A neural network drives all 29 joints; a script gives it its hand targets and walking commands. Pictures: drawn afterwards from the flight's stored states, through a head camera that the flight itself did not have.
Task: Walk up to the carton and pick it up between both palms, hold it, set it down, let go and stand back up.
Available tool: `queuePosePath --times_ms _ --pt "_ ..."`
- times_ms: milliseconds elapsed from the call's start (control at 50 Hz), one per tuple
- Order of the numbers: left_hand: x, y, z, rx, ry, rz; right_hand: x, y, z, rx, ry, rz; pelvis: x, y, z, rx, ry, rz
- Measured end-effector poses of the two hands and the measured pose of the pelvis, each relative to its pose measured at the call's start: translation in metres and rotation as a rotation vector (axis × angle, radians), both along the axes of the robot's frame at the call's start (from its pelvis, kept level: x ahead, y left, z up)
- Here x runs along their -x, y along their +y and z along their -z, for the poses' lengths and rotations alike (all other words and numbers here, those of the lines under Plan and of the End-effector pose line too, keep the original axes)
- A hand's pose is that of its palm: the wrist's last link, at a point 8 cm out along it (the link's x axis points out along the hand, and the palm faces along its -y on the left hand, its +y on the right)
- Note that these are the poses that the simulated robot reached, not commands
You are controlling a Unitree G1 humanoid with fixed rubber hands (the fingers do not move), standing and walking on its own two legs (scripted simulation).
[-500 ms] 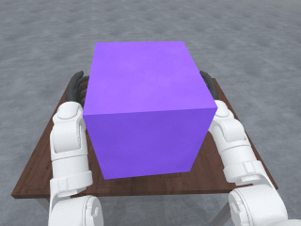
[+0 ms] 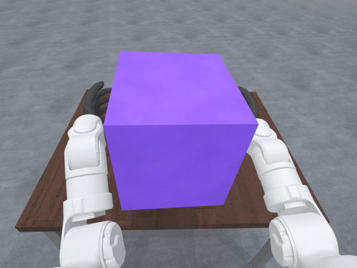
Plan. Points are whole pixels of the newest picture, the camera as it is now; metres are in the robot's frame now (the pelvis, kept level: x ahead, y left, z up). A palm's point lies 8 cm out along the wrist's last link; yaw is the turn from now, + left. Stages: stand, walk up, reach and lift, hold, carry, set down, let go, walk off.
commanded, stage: hold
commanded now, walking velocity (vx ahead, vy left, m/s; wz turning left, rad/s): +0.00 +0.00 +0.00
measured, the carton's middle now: (172, 129) +0.40 +0.01 +0.13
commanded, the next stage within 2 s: none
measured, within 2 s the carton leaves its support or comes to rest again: neither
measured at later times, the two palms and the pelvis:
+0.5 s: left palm (91, 120) +0.36 +0.18 +0.19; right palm (248, 118) +0.36 -0.16 +0.19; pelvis +0.00 +0.00 +0.00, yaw +1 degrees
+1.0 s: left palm (94, 118) +0.36 +0.17 +0.20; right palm (251, 117) +0.37 -0.17 +0.19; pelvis +0.00 +0.00 +0.00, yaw +1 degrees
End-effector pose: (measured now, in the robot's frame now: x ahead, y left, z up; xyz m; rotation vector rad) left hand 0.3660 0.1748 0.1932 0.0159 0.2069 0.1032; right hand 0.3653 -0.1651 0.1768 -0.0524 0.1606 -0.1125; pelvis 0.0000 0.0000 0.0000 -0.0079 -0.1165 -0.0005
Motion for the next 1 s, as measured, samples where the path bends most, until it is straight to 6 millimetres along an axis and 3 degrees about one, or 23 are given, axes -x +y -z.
queuePosePath --times_ms 180,360,600,1000 --pt "0.0 -0.001 -0.005 -0.016 -0.07 -0.002 -0.003 0.001 -0.014 -0.009 -0.071 -0.01 -0.006 -0.003 0.0 0.009 -0.004 -0.026" --pt "0.001 -0.004 0.004 -0.012 -0.029 0.008 0.002 -0.003 -0.001 0.003 -0.027 -0.001 -0.009 -0.003 0.0 0.008 -0.01 -0.016" --pt "0.009 0.006 -0.002 -0.011 -0.053 -0.012 0.003 0.006 -0.011 -0.01 -0.054 -0.015 -0.002 0.0 0.0 0.005 -0.007 -0.017" --pt "0.004 -0.003 -0.004 -0.012 -0.041 -0.012 -0.001 -0.003 -0.009 -0.005 -0.042 -0.01 -0.002 -0.003 0.0 0.004 -0.008 -0.011"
